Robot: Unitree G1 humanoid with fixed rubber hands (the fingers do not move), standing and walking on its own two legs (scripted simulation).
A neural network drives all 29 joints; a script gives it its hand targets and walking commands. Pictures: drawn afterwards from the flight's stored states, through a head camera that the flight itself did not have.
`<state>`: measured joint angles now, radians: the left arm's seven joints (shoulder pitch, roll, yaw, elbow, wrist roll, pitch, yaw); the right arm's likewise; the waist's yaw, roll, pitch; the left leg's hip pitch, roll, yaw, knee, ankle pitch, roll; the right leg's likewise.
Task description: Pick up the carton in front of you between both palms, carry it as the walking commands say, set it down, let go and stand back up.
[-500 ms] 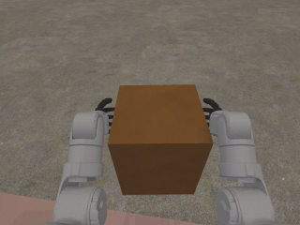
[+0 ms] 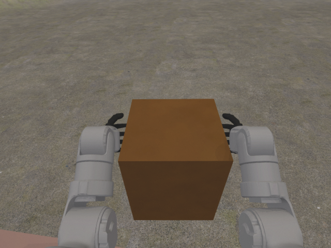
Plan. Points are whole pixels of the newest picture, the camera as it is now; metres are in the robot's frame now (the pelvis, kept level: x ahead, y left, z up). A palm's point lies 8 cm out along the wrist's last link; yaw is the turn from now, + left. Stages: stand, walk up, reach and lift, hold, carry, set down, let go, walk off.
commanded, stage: carry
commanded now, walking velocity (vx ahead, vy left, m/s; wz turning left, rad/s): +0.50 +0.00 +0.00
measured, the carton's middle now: (173, 160) +0.33 +0.00 +0.06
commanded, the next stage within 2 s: none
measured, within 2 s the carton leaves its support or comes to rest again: neither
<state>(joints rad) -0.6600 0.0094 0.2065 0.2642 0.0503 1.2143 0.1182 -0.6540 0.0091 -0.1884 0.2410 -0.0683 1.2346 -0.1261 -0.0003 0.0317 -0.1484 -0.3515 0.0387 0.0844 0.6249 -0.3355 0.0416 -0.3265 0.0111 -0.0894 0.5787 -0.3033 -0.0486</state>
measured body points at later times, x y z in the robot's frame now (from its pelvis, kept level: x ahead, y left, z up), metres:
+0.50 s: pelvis +0.19 +0.04 +0.00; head +0.24 +0.05 +0.45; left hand +0.57 +0.19 +0.09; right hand +0.55 -0.12 +0.09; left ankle +0.20 +0.11 -0.73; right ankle +0.18 -0.10 -0.67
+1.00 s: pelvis +0.52 -0.03 -0.11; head +0.54 -0.05 +0.34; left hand +0.87 +0.13 -0.02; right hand +0.89 -0.17 -0.03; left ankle +0.37 +0.11 -0.68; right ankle +0.58 -0.08 -0.83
